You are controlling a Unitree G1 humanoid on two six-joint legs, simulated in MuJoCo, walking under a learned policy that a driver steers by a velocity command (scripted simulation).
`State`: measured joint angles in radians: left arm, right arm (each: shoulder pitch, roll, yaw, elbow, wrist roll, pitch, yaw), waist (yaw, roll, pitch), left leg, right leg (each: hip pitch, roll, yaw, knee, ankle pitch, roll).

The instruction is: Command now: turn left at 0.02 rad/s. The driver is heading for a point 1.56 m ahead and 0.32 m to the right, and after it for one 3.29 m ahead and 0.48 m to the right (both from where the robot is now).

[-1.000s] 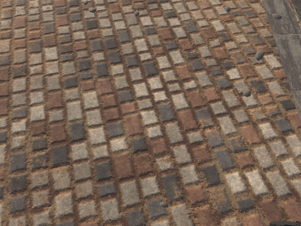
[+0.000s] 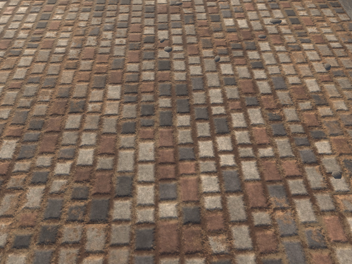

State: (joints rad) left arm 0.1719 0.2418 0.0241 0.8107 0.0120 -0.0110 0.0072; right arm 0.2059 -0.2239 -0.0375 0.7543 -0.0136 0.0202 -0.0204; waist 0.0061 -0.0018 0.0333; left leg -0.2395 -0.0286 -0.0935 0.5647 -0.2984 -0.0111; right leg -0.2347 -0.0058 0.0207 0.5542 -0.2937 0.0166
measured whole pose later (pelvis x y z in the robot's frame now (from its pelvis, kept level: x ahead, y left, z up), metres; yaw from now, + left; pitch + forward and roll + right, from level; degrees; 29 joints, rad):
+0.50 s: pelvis +0.09 +0.02 +0.00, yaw +0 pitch +1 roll +0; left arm 0.34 0.26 0.04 0.91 -0.03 -0.07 0.00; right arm 0.32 -0.24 -0.06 0.84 0.02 -0.11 0.01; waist -0.01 -0.03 -0.01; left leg -0.16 -0.04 -0.01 0.53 -0.39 0.03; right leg -0.30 -0.01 0.06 0.88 -0.43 -0.01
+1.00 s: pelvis +0.30 -0.03 +0.00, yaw +1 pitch +1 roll -1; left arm 0.12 0.25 0.03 0.83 0.02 -0.07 -0.04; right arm 0.28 -0.27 -0.04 0.86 0.00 -0.02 -0.03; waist 0.00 0.03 0.07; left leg -0.43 0.04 -0.05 1.12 -0.44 -0.03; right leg -0.38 0.06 -0.06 0.43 -0.07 -0.08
